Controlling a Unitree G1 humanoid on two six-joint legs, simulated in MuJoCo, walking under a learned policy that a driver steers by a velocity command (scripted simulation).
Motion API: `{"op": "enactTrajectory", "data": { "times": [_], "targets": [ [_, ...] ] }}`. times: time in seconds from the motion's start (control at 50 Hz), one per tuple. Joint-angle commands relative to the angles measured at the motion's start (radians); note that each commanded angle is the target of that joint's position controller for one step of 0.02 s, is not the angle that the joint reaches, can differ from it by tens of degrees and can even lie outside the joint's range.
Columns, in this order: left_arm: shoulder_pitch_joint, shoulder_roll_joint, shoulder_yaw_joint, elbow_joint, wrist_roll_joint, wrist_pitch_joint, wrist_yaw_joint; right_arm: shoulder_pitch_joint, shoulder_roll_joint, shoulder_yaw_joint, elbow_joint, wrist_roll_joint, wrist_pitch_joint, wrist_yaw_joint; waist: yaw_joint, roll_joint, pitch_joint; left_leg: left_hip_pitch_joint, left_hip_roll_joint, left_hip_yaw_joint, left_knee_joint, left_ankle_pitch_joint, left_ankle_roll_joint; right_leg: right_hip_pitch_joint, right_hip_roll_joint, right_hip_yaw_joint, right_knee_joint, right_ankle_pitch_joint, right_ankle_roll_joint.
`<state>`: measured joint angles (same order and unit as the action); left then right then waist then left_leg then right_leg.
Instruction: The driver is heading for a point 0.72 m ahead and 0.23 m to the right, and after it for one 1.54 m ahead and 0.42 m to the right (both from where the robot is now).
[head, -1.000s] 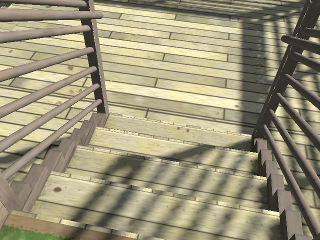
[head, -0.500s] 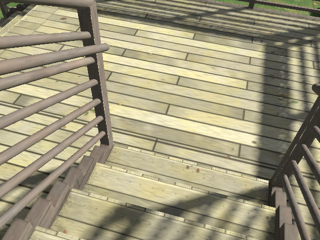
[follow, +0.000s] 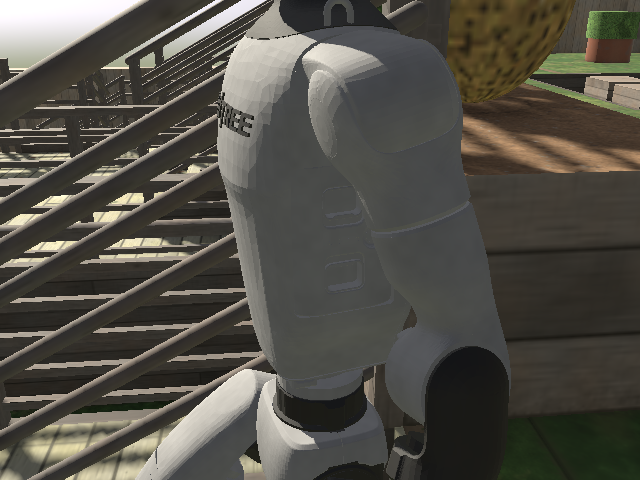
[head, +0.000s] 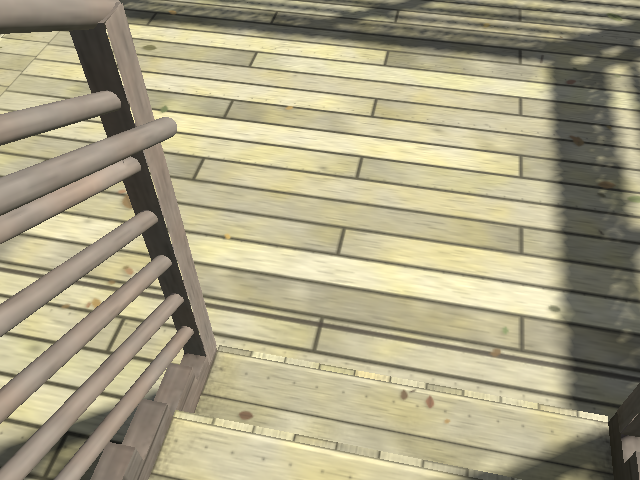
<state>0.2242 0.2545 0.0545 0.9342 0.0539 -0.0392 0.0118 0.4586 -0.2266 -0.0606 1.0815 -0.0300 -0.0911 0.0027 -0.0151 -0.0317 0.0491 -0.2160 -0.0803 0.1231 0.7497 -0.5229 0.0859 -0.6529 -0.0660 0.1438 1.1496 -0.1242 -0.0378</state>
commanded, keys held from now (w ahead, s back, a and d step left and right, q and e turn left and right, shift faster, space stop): w+shift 0.04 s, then w+e+shift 0.62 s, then e+shift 0.28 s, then q+shift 0.06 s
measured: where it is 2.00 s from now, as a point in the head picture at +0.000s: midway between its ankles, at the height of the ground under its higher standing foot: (385, 353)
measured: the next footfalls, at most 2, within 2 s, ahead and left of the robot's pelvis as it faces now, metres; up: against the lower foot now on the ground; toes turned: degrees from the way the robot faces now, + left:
right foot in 0.18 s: +0.24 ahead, -0.08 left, -0.17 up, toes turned -2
left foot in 0.54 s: +0.59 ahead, +0.07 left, -0.33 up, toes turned -19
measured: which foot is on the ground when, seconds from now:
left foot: down 0.00-0.16, up 0.18-0.52, down 0.54-0.86, up 0.88-1.00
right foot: up 0.00-0.16, down 0.18-0.52, up 0.54-0.86, down 0.88-1.00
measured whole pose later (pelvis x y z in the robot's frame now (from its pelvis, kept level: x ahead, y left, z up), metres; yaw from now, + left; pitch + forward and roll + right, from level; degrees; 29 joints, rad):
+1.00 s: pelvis +0.78 -0.14 -0.49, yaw -42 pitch -1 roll -1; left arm 0.44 0.29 0.03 1.02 0.07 -0.09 -0.08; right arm 0.22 -0.23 0.00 0.73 -0.08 -0.11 0.02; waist 0.00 -0.03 0.07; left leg -0.64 0.05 -0.19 1.58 -0.53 -0.14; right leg -0.37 0.14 -0.06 0.76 -0.36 -0.15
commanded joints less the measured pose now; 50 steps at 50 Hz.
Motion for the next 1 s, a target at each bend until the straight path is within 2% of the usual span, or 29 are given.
{"op": "enactTrajectory", "data": {
  "times": [0.02,0.1,0.16,0.18,0.2,0.26,0.28,0.3,0.34,0.36,0.4,0.46,0.52,0.54,0.56,0.62,0.64,0.68,0.72,0.78,0.8,0.82,0.84,0.86,0.88,0.9,0.94,0.98,1.0],
  "targets": [
    [0.061,0.020,-0.005,-0.040,-0.048,-0.006,-0.050,-0.180,-0.037,0.002,-0.091,0.035,-0.067,-0.018,0.134,0.060,0.019,-0.517,0.147,-0.117,-0.169,0.113,0.067,0.438,-0.002,-0.090,-0.436,0.796,-0.005],
    [0.070,0.068,-0.003,-0.038,-0.060,0.039,-0.038,-0.139,-0.084,-0.006,-0.069,0.016,-0.048,-0.019,0.095,0.138,0.040,-0.435,0.177,-0.049,0.051,0.358,0.037,0.622,0.113,-0.302,-0.395,0.715,-0.027],
    [0.548,0.139,0.042,0.106,-0.002,0.049,-0.013,-0.176,-0.182,-0.026,-0.063,-0.023,-0.011,-0.024,0.343,0.002,-0.041,-0.303,0.144,0.062,0.908,0.914,0.026,0.875,0.155,-0.339,-0.608,0.317,-0.166],
    [0.566,0.151,0.048,0.116,-0.007,0.030,-0.030,-0.257,-0.097,-0.022,-0.078,-0.019,0.023,-0.047,0.390,-0.171,0.082,-0.468,-0.008,0.025,1.527,0.108,0.030,0.812,-0.021,-0.039,-0.856,0.381,-0.282],
    [0.438,0.184,0.020,0.090,-0.022,0.004,-0.028,-0.249,0.013,0.010,-0.201,0.007,0.017,-0.069,0.153,-0.374,0.135,-0.809,-0.016,-0.074,1.510,-0.164,0.033,0.884,-0.082,0.074,-0.425,1.211,-0.192],
    [0.380,0.092,0.009,0.089,-0.048,-0.011,-0.021,-0.147,-0.086,-0.011,-0.142,-0.065,0.003,-0.032,0.037,0.153,0.012,-0.862,0.131,-0.228,0.995,0.003,0.035,0.786,-0.108,0.344,-0.502,0.372,-0.264],
    [0.355,0.172,0.017,0.079,-0.033,-0.038,-0.008,-0.197,-0.043,0.004,-0.209,-0.058,0.011,-0.033,0.002,-0.104,0.005,-0.919,0.168,-0.297,0.827,0.010,-0.039,0.652,-0.232,0.641,-0.537,0.186,-0.391],
    [0.259,0.091,-0.005,0.041,-0.029,-0.052,0.010,-0.369,-0.091,0.002,-0.251,-0.033,0.026,-0.030,-0.011,0.082,0.120,-0.774,0.182,-0.282,0.522,0.192,-0.127,0.351,-0.160,0.584,-0.631,0.038,-0.382],
    [0.244,0.192,0.021,0.033,-0.001,-0.070,0.021,-0.355,-0.065,0.009,-0.198,-0.046,0.050,-0.023,-0.017,0.022,0.090,-0.508,0.142,-0.190,0.446,0.433,-0.149,0.183,-0.101,0.507,-0.640,0.173,-0.346],
    [0.254,0.113,0.004,0.049,-0.019,-0.079,0.030,-0.381,-0.128,-0.014,-0.212,-0.026,0.023,-0.021,-0.009,0.088,0.095,-0.469,0.161,-0.246,0.287,0.712,-0.138,0.172,-0.045,0.453,-0.529,0.065,-0.302],
    [0.218,0.042,-0.018,0.032,-0.067,-0.089,0.012,-0.413,-0.055,0.008,-0.235,-0.008,-0.002,0.001,0.014,0.119,0.062,-0.101,0.084,-0.121,-0.018,1.092,-0.107,-0.066,0.138,0.257,-0.455,-0.131,-0.218],
    [0.328,0.054,-0.016,0.064,-0.037,-0.053,0.005,-0.437,-0.013,0.031,-0.268,0.023,0.022,0.008,0.108,-0.089,0.082,-0.024,0.029,-0.109,-0.131,0.839,-0.104,0.082,0.151,0.271,-0.361,0.009,-0.200],
    [0.087,0.142,0.015,0.026,-0.014,-0.045,-0.005,0.250,-0.150,-0.029,-0.103,0.030,0.007,-0.031,-0.296,-0.012,-0.215,0.572,0.076,-0.142,-0.218,0.978,-0.089,0.081,0.186,0.155,0.390,0.371,-0.144],
    [0.060,0.086,0.019,0.031,-0.034,-0.043,0.011,0.285,-0.193,-0.047,-0.090,-0.003,0.006,-0.026,-0.332,0.147,-0.069,0.575,0.217,-0.233,-0.388,0.838,0.004,-0.111,0.292,0.068,0.889,-0.292,-0.138],
    [0.203,-0.016,0.002,-0.030,-0.107,-0.048,0.043,0.166,-0.208,-0.042,-0.113,-0.035,-0.002,-0.006,-0.122,0.274,-0.123,0.731,0.452,-0.385,0.009,1.457,-0.007,-0.355,0.232,0.043,1.052,-0.604,-0.127],
    [0.173,-0.007,0.005,-0.029,-0.016,-0.002,0.027,0.022,-0.045,-0.016,-0.138,0.002,-0.005,0.031,-0.015,-0.025,-0.016,0.359,0.429,-0.417,-0.173,0.711,0.051,-0.453,0.039,-0.062,0.767,-0.399,-0.162],
    [0.079,-0.004,0.006,-0.108,-0.001,0.006,0.016,0.028,-0.082,-0.023,-0.125,-0.008,-0.037,0.023,-0.004,0.242,0.017,0.243,0.572,-0.596,-0.179,0.589,0.146,-0.503,-0.036,0.010,0.598,-0.281,-0.144],
    [-0.098,-0.006,0.005,-0.166,-0.016,0.020,-0.029,-0.059,-0.027,0.006,-0.105,0.027,-0.051,-0.003,0.064,0.058,0.242,-0.313,0.420,-0.344,-0.222,0.579,0.051,-0.180,-0.050,-0.041,0.065,0.013,-0.063],
    [0.034,-0.036,0.002,-0.092,0.016,0.041,-0.044,-0.084,-0.152,-0.024,-0.140,0.017,-0.043,-0.027,0.095,0.067,0.086,-0.302,0.393,-0.206,-0.102,0.914,-0.016,0.033,0.055,-0.234,0.164,0.168,-0.058],
    [-0.097,-0.013,-0.007,-0.117,-0.034,-0.010,-0.057,-0.063,-0.029,0.003,-0.113,0.038,-0.067,-0.025,0.053,0.057,0.116,-0.351,0.246,0.031,0.030,0.415,-0.117,0.215,0.060,-0.287,-0.411,0.705,-0.078],
    [0.097,-0.048,-0.040,-0.005,0.102,-0.058,-0.152,-0.043,-0.043,0.057,-0.193,-0.141,-0.076,-0.044,0.039,0.095,0.063,-0.550,0.152,0.102,0.062,0.340,-0.206,0.539,0.020,-0.208,-0.425,0.835,-0.042],
    [0.306,0.077,0.023,0.045,0.093,-0.065,-0.178,-0.201,-0.194,0.027,-0.257,-0.171,-0.081,-0.030,0.183,0.182,0.039,-0.638,0.175,0.115,0.126,0.639,-0.274,0.796,0.130,-0.308,-0.224,0.668,-0.018],
    [0.615,0.213,0.085,0.132,0.071,-0.065,-0.171,-0.351,-0.284,-0.009,-0.374,-0.124,-0.083,-0.026,0.269,0.033,-0.057,-0.790,0.073,0.216,0.383,0.779,-0.424,1.170,0.215,-0.411,-0.240,0.528,-0.020],
    [0.935,0.216,0.098,0.252,0.089,-0.066,-0.149,-0.516,-0.337,-0.004,-0.414,-0.123,-0.060,-0.008,0.458,-0.196,-0.046,-0.939,0.081,0.114,0.978,0.276,-0.468,1.410,0.037,-0.186,-0.514,0.623,-0.114],
    [0.928,0.234,0.093,0.267,0.080,-0.088,-0.095,-0.473,-0.233,0.008,-0.380,-0.097,-0.037,0.021,0.445,-0.332,-0.036,-0.786,0.038,-0.034,1.381,-0.345,-0.329,1.212,0.001,-0.078,-0.706,0.570,-0.159],
    [0.805,0.395,0.096,0.202,0.061,-0.072,-0.076,-0.061,0.033,0.067,-0.344,-0.089,-0.028,0.063,0.157,-0.055,-0.346,-0.737,0.066,-0.242,1.323,-0.277,-0.310,1.435,-0.212,0.222,-0.424,1.153,-0.375],
    [0.333,0.227,0.029,0.029,0.041,-0.079,-0.064,-0.124,-0.151,0.031,-0.453,-0.007,-0.043,0.038,0.043,0.091,-0.154,-0.835,0.083,-0.283,1.040,-0.187,-0.234,0.942,-0.234,0.312,-0.528,1.029,-0.451],
    [-0.094,0.050,-0.052,-0.134,-0.030,-0.099,-0.094,-0.118,-0.186,0.028,-0.444,-0.035,-0.023,0.005,-0.103,0.055,-0.039,-0.618,0.185,-0.337,0.570,0.129,-0.204,0.257,-0.233,0.266,-0.691,0.619,-0.371],
    [-0.044,0.061,-0.054,-0.121,-0.002,-0.088,-0.089,-0.063,-0.182,0.026,-0.369,-0.045,-0.008,0.003,-0.111,0.058,0.019,-0.422,0.212,-0.296,0.571,0.226,-0.196,0.025,-0.241,0.255,-0.734,0.642,-0.382]
  ]
}}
